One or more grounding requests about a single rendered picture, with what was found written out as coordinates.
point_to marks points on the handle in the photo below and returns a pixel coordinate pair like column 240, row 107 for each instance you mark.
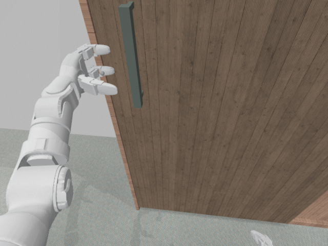
column 128, row 33

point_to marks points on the robot left upper arm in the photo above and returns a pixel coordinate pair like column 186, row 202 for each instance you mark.
column 36, row 195

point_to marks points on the robot left hand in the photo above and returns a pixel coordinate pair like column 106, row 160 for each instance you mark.
column 74, row 66

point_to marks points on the wardrobe door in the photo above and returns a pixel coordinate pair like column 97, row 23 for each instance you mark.
column 318, row 209
column 234, row 120

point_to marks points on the robot right hand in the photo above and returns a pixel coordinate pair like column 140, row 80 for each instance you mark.
column 262, row 240

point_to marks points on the robot left forearm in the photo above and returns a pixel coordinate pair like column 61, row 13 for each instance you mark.
column 48, row 138

